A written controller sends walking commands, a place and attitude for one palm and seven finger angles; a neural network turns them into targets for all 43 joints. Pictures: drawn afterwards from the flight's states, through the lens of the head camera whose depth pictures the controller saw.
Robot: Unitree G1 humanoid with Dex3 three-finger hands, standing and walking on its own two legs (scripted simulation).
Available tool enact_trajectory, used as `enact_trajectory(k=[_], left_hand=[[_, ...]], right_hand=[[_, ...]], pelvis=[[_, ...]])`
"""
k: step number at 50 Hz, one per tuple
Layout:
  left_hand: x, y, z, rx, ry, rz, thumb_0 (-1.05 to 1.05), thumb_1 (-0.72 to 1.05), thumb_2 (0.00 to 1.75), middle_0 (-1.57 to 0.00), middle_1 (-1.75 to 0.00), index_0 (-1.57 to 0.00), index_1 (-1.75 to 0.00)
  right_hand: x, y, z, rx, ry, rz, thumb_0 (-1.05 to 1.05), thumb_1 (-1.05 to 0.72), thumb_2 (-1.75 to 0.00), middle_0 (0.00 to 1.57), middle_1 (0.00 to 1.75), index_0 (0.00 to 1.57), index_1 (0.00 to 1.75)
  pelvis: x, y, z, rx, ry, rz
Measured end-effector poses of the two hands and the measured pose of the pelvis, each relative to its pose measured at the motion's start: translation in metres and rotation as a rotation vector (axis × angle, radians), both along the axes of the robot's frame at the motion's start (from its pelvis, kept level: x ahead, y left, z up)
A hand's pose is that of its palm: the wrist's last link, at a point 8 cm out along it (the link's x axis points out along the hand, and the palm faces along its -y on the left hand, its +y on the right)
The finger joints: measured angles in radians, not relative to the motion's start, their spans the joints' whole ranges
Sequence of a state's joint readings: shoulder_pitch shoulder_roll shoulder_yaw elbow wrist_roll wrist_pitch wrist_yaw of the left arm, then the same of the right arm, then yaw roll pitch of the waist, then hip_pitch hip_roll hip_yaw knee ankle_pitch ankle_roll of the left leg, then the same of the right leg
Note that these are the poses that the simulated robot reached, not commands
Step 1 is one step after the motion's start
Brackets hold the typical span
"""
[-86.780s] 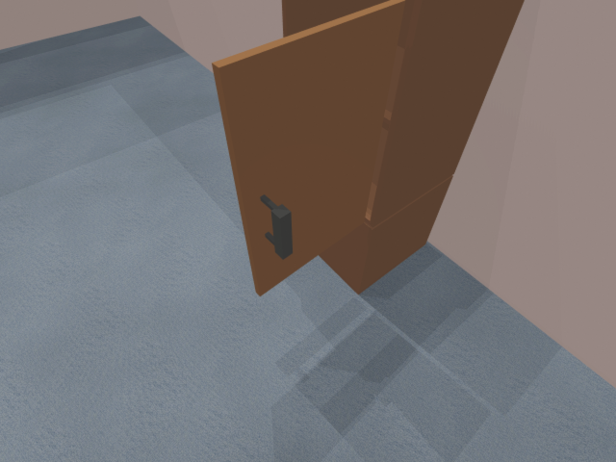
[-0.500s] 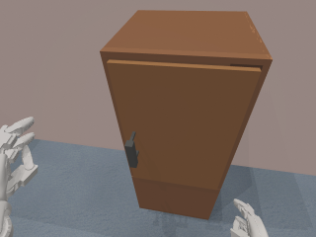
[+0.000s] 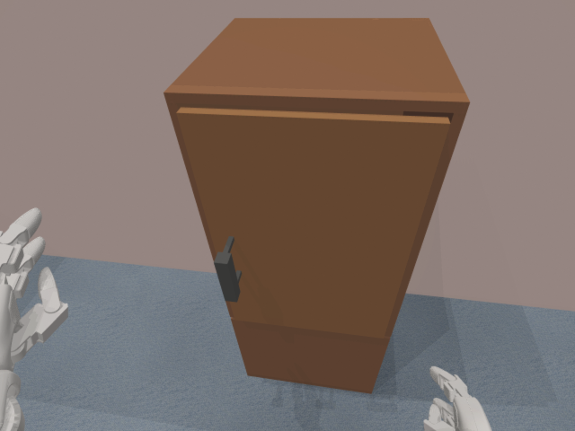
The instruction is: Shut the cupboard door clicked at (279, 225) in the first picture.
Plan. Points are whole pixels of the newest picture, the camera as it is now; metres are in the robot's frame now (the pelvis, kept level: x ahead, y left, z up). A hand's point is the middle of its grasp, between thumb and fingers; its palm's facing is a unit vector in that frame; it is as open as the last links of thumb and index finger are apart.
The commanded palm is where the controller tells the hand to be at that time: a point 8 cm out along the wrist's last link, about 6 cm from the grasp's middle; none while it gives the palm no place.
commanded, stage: step back with the hand held close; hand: left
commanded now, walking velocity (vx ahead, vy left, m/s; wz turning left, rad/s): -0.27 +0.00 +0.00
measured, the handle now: (231, 268) +0.44 +0.18 -0.08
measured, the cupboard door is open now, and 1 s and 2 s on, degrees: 0 0 0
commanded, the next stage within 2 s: stop stepping back and stand still in 1.92 s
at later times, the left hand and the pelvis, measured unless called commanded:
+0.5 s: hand (49, 326) +0.17 +0.27 +0.16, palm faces +0.39 -0.79 -0.47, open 7.4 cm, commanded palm +0.11 +0.31 +0.17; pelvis -0.03 +0.01 -0.01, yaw -1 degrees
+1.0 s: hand (17, 356) +0.14 +0.28 +0.16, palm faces +0.42 -0.79 -0.44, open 7.4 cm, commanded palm +0.07 +0.32 +0.17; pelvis -0.08 +0.02 -0.02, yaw -2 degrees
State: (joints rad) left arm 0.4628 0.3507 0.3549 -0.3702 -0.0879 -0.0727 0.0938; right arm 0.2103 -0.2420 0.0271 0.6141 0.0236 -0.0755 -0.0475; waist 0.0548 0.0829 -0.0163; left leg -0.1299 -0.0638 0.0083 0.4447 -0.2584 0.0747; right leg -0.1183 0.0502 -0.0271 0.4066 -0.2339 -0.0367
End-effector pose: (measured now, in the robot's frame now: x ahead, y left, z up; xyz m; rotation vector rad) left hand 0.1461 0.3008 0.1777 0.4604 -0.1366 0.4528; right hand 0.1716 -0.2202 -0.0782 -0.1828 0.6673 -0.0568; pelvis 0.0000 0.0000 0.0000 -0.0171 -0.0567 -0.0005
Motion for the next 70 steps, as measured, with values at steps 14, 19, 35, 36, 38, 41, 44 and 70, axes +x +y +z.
enact_trajectory(k=[14,19,35,36,38,41,44,70], left_hand=[[0.008,-0.001,-0.006,0.068,0.048,-0.062,0.01,0.89,0.90,-0.21,-0.30,-0.21,-0.30],[0.001,0.002,-0.003,0.088,0.030,-0.074,0.01,0.89,0.90,-0.21,-0.30,-0.21,-0.31],[-0.040,0.019,-0.010,0.091,-0.051,-0.051,0.01,0.89,0.90,-0.21,-0.30,-0.21,-0.31],[-0.041,0.020,-0.011,0.090,-0.056,-0.050,0.01,0.89,0.90,-0.21,-0.30,-0.21,-0.31],[-0.043,0.022,-0.012,0.089,-0.066,-0.049,0.01,0.89,0.90,-0.21,-0.30,-0.21,-0.31],[-0.045,0.024,-0.011,0.093,-0.087,-0.057,0.01,0.89,0.90,-0.21,-0.30,-0.21,-0.31],[-0.046,0.024,-0.009,0.103,-0.109,-0.073,0.01,0.89,0.90,-0.21,-0.30,-0.21,-0.31],[-0.081,0.016,-0.001,0.174,-0.243,-0.084,0.01,0.88,0.90,-0.21,-0.30,-0.21,-0.31]], right_hand=[[-0.021,-0.029,-0.006,-0.064,0.095,-0.128,0.01,-0.91,-0.90,0.20,0.30,0.21,0.30],[-0.033,-0.029,-0.003,-0.077,0.101,-0.147,0.01,-0.91,-0.90,0.20,0.30,0.21,0.30],[-0.074,-0.009,-0.002,-0.111,0.094,-0.117,0.01,-0.90,-0.90,0.20,0.30,0.21,0.30],[-0.077,-0.008,-0.002,-0.114,0.096,-0.116,0.01,-0.90,-0.90,0.20,0.30,0.21,0.30],[-0.082,-0.006,-0.003,-0.121,0.100,-0.114,0.01,-0.90,-0.90,0.20,0.30,0.21,0.30],[-0.087,-0.005,-0.003,-0.130,0.104,-0.114,0.01,-0.90,-0.90,0.20,0.30,0.21,0.30],[-0.092,-0.004,-0.004,-0.137,0.102,-0.117,0.01,-0.90,-0.90,0.20,0.30,0.21,0.30],[-0.137,-0.013,-0.021,-0.148,0.129,-0.129,0.01,-0.90,-0.90,0.20,0.30,0.21,0.30]], pelvis=[[-0.008,0.004,-0.003,0.005,0.073,-0.014],[-0.017,0.006,-0.005,0.006,0.075,-0.018],[-0.052,0.018,-0.012,-0.012,0.073,-0.014],[-0.054,0.018,-0.013,-0.013,0.072,-0.014],[-0.056,0.020,-0.014,-0.014,0.070,-0.015],[-0.060,0.022,-0.015,-0.014,0.068,-0.019],[-0.065,0.023,-0.017,-0.015,0.065,-0.023],[-0.096,0.015,-0.033,-0.022,0.040,-0.001]])
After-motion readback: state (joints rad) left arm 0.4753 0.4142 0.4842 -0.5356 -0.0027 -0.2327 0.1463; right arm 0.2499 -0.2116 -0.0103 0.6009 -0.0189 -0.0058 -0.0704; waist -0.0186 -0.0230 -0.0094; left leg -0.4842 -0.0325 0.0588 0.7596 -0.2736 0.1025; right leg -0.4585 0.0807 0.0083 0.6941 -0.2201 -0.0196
